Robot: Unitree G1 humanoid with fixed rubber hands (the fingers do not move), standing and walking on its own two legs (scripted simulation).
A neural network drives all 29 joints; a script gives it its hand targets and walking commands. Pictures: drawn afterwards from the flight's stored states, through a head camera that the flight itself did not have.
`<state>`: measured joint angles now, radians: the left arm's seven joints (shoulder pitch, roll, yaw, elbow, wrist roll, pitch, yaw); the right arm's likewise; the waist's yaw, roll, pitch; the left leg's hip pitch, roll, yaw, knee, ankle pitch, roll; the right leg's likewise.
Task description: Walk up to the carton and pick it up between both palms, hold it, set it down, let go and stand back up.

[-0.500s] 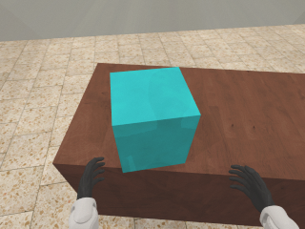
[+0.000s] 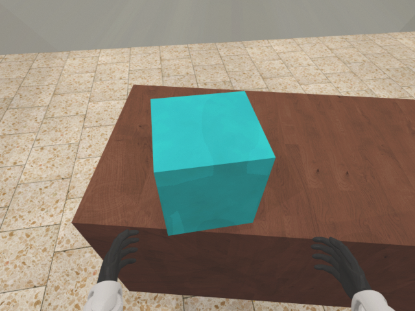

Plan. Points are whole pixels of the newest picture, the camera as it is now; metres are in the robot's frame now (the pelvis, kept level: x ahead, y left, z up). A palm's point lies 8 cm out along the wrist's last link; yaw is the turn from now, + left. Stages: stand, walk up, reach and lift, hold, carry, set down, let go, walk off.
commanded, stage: set down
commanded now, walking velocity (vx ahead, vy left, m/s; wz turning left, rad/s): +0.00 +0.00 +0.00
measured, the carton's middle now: (205, 165) +0.42 +0.06 +0.02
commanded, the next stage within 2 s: let go in 0.64 s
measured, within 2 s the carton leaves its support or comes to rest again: neither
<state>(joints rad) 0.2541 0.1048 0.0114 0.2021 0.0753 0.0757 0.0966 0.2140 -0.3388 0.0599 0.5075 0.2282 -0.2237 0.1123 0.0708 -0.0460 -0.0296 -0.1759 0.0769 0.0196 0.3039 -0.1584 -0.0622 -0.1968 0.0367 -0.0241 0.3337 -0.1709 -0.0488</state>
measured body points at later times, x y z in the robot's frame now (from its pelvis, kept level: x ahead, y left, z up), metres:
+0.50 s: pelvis +0.01 +0.01 +0.00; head +0.02 +0.02 +0.45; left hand +0.20 +0.23 -0.05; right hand +0.21 -0.23 -0.05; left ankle +0.00 +0.16 -0.75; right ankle +0.00 -0.09 -0.75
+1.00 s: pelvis +0.02 +0.01 +0.00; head +0.04 +0.03 +0.45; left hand +0.19 +0.24 -0.08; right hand +0.20 -0.23 -0.08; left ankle +0.00 +0.16 -0.75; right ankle +0.00 -0.09 -0.75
